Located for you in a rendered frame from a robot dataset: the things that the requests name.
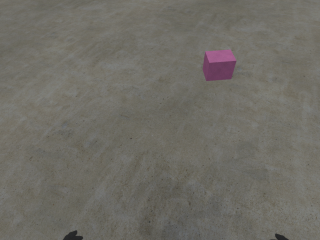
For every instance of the carton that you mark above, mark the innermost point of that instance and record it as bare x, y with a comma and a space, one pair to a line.
218, 65

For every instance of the robot left hand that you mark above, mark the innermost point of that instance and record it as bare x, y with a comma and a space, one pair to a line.
72, 236

